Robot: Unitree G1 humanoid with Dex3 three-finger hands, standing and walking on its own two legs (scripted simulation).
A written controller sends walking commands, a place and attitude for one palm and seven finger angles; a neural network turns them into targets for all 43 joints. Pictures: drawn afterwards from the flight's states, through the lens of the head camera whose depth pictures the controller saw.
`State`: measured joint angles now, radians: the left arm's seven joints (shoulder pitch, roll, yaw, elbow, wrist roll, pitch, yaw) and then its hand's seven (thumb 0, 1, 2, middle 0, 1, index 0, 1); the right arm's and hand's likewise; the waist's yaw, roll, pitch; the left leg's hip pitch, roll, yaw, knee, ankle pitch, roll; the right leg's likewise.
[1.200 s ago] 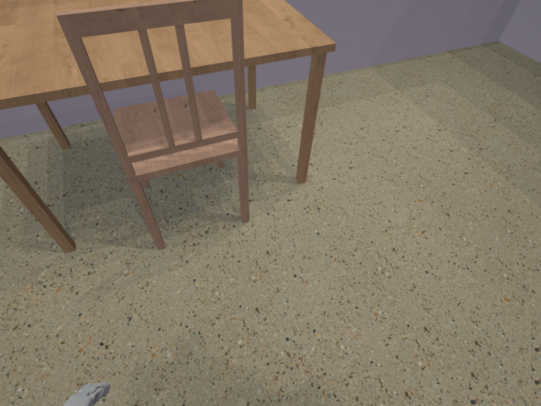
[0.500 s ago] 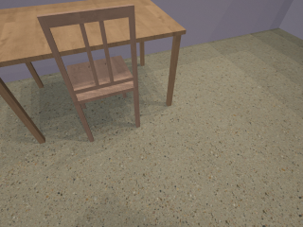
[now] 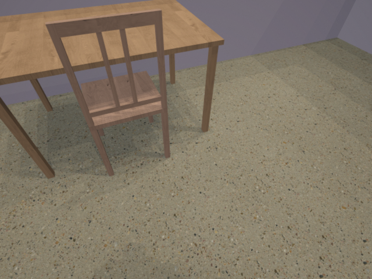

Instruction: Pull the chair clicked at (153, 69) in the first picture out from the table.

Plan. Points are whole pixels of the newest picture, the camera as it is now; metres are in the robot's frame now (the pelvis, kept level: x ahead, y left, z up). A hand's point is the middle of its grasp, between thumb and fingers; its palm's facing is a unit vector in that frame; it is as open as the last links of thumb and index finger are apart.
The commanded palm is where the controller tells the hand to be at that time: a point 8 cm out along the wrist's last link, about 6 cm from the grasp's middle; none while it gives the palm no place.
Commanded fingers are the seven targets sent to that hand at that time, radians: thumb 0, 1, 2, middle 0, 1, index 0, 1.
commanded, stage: look at it before walking up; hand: left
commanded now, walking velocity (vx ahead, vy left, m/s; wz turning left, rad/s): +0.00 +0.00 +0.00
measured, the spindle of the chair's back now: (109, 73) +0.92 +0.40 -0.06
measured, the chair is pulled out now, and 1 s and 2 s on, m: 0.00 0.00 0.00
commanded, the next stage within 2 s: walk to a spot facing it in 0.24 s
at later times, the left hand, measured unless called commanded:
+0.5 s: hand out of the picture +0.05 +0.23 -0.17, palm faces -0.02 -0.96 -0.29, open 7.4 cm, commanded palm none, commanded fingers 0.00 0.90 0.90 -0.20 -0.30 -0.20 -0.30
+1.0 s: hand out of the picture +0.16 +0.12 -0.17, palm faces -0.14 -0.97 -0.18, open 7.4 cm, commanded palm none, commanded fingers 0.00 0.90 0.90 -0.20 -0.30 -0.20 -0.30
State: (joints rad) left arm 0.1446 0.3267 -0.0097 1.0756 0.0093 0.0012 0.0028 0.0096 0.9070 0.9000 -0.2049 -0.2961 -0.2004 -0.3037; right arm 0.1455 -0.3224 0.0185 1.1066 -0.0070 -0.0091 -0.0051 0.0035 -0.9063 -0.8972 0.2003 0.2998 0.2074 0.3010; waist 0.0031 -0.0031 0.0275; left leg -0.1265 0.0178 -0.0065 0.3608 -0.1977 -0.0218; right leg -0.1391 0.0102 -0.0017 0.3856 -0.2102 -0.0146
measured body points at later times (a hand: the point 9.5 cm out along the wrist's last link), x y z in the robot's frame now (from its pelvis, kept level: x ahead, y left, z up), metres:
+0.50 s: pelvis +0.01 +0.00 +0.00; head +0.00 +0.00 +0.45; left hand +0.05 +0.28 -0.15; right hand +0.06 -0.27 -0.15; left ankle +0.00 +0.13 -0.74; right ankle +0.00 -0.11 -0.74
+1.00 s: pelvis +0.15 -0.06 +0.00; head +0.15 -0.06 +0.45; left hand +0.17 +0.17 -0.16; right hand +0.15 -0.30 -0.15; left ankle +0.21 +0.07 -0.67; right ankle +0.10 -0.13 -0.75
